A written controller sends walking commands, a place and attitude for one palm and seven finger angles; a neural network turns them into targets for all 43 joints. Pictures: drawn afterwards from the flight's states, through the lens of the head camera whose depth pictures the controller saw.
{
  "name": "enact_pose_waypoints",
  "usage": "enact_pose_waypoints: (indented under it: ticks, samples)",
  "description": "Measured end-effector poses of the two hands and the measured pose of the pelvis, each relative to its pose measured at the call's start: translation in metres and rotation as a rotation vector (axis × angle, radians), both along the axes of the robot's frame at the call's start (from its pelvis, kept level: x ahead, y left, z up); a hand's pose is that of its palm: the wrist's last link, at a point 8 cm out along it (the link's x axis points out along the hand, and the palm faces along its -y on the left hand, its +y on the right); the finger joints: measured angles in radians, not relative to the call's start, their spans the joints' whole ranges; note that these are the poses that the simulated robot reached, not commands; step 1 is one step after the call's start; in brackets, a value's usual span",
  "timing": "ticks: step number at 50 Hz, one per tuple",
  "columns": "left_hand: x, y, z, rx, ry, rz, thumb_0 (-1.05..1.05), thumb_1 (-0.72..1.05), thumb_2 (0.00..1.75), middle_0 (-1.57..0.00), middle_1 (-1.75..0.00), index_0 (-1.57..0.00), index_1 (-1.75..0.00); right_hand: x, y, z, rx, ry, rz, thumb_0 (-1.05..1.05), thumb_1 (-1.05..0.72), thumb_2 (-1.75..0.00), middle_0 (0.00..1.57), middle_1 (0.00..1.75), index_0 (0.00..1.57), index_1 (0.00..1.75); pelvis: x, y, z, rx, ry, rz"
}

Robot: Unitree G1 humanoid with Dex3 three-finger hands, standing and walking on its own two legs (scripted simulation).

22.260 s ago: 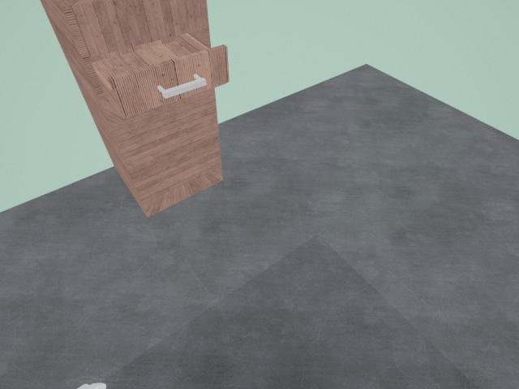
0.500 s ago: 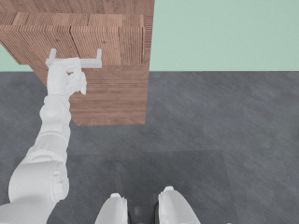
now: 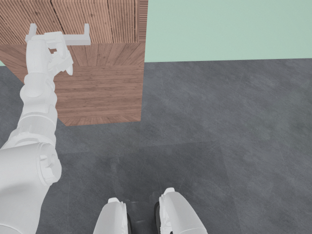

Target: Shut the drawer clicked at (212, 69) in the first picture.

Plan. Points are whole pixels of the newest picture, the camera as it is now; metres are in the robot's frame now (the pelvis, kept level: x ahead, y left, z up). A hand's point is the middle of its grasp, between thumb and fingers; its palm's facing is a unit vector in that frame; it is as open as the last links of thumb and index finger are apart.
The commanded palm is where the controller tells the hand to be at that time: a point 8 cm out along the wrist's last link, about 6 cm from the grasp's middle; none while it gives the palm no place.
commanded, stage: push the drawer shut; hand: left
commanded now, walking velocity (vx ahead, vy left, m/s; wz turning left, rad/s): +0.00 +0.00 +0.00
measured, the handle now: (59, 34) +0.61 +0.18 +0.05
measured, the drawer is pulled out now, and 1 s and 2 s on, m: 0.00 0.00 0.00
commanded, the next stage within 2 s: pull the fist back off the drawer in 0.42 s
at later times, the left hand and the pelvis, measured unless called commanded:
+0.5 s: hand (60, 54) +0.55 +0.17 +0.05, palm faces +0.00 -1.00 -0.04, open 2.9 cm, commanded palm +0.59 +0.19 +0.05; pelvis -0.03 +0.01 -0.02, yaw +1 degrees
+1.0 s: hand (63, 56) +0.55 +0.17 +0.05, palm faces +0.01 -1.00 -0.04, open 2.8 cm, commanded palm +0.53 +0.19 +0.05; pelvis -0.03 +0.01 -0.02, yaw +0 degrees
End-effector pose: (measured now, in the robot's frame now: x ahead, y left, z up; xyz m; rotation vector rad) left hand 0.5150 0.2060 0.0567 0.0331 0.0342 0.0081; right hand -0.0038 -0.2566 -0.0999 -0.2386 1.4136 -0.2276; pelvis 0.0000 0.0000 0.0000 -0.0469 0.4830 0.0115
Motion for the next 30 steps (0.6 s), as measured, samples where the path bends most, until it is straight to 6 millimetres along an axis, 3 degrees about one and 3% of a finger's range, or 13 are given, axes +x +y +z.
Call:
enact_pose_waypoints:
  ticks: [15, 30]
  samples:
    - [0.011, 0.018, -0.007, -0.004, 0.008, -0.005, -0.10, 0.63, 0.92, -1.40, -1.60, -1.40, -1.60, -0.022, 0.003, -0.001, -0.034, 0.052, 0.012, 0.00, -0.91, -0.90, 0.20, 0.30, 0.20, 0.30, -0.012, 0.003, -0.011, -0.029, 0.029, 0.021]
    - [0.013, 0.022, -0.003, 0.007, 0.022, 0.004, -0.07, 0.56, 0.94, -1.40, -1.60, -1.40, -1.60, -0.057, 0.010, 0.000, -0.064, 0.077, 0.031, 0.00, -0.91, -0.90, 0.20, 0.30, 0.20, 0.30, -0.034, 0.009, -0.021, -0.047, 0.048, 0.040]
